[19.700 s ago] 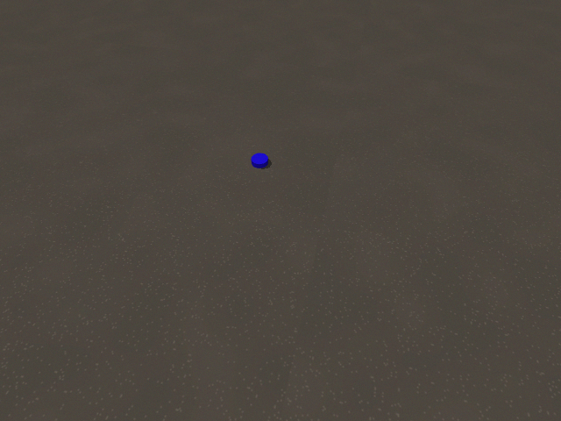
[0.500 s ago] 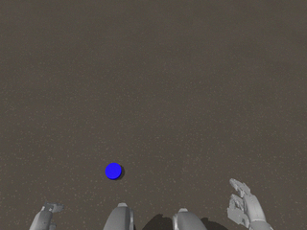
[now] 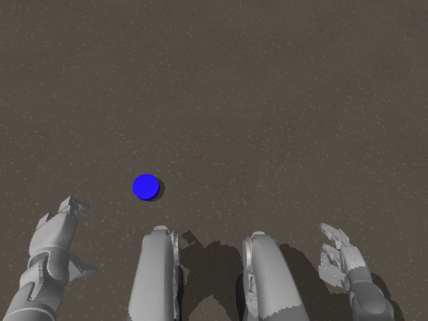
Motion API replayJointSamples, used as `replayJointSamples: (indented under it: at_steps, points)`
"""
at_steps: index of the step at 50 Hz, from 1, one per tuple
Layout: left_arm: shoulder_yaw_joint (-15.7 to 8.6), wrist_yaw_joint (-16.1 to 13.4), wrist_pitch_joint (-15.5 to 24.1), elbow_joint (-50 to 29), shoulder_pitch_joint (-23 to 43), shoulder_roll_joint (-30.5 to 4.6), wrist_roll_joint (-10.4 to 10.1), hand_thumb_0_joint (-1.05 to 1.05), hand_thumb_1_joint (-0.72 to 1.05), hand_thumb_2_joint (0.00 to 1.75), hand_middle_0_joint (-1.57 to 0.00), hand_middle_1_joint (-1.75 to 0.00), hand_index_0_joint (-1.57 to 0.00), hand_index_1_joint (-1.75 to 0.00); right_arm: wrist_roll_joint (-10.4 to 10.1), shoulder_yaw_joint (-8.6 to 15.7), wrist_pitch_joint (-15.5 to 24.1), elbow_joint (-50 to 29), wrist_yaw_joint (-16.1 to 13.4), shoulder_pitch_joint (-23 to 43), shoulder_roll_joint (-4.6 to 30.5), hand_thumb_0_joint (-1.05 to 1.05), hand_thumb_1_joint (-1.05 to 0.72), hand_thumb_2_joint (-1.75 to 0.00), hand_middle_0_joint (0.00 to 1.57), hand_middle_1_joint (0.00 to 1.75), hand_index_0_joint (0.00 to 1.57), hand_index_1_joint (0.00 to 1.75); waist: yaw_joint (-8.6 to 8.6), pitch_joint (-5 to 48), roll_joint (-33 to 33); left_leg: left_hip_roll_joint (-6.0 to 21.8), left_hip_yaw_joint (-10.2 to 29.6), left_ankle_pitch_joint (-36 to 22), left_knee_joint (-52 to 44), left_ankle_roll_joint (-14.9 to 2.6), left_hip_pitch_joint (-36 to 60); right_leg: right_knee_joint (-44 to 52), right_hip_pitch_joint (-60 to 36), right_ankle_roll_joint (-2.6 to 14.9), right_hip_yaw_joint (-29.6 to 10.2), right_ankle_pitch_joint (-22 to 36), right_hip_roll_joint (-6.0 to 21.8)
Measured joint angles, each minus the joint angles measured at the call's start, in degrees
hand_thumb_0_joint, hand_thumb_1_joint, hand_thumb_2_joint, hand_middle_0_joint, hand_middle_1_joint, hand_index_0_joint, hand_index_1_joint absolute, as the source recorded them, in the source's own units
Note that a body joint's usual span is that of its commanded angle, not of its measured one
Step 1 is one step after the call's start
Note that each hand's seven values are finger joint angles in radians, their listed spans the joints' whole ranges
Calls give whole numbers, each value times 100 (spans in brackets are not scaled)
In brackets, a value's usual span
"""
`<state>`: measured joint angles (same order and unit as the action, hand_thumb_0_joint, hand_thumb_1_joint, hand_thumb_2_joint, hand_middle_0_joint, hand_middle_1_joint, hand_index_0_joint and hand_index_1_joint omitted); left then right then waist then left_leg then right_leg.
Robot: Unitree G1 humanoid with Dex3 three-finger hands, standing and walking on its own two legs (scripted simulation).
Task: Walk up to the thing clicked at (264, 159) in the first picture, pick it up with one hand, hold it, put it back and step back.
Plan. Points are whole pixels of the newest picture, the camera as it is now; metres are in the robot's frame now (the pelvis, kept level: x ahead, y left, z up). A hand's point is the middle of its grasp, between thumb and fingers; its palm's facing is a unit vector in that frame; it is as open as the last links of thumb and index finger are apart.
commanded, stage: rise first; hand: left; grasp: from above
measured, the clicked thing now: (146, 187) +0.47 +0.23 -0.52
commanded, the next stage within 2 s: none
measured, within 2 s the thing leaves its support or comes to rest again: neither
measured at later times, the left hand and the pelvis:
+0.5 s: hand (108, 210) +0.35 +0.28 -0.30, palm faces -0.46 -0.14 -0.88, open 14.2 cm; pelvis -0.05 +0.00 -0.14, yaw -4 degrees
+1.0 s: hand (119, 200) +0.39 +0.28 -0.37, palm faces -0.45 -0.04 -0.89, open 14.2 cm; pelvis -0.04 +0.00 -0.20, yaw -7 degrees
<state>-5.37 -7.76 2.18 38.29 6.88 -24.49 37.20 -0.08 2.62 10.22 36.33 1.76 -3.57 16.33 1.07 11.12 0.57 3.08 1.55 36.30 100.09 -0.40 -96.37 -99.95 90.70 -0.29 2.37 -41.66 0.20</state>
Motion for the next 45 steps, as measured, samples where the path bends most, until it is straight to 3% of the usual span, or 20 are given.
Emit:
replayJointSamples:
  at_steps: [9, 20, 36, 45]
  points:
    - [-14, -284, 454, 1179, 1547, -346, 1035, 0, -55, 105, -5, -107, -5, -108, 112, 51, -235, 423, 136, -50, -43, 1, -86, -89, 20, 30, 20, 30, -14, -173, 33, 91, 159, -65, 1205, 25, -1482, -1226, 1466, 61, 95, 32, -98]
    - [-49, -724, 931, 2227, 2588, -862, 2066, 0, -55, 105, -6, -106, -6, -107, 308, -6, -630, 818, 206, -340, -153, 1, -87, -89, 20, 30, 20, 30, 223, -427, -7, 125, 332, -187, 2202, 12, -2561, -2186, 2483, 67, 209, 140, -153]
    - [-96, -1222, 1202, 3406, 3550, -1404, 3132, 0, -56, 104, -7, -101, -7, -102, 620, -174, -797, 965, 327, -294, -179, 0, -90, -90, 20, 30, 20, 30, 578, -581, -157, 153, 490, -138, 3001, -41, -3272, -2885, 3101, 14, 308, 108, -219]
    - [-109, -1481, 1355, 3709, 3765, -1545, 3424, 0, -55, 102, -7, -101, -8, -101, 769, -286, -799, 945, 412, -163, -209, 0, -91, -90, 20, 30, 20, 30, 632, -706, -250, 166, 557, -94, 3338, -53, -3535, -3184, 3330, -10, 347, 71, -251]
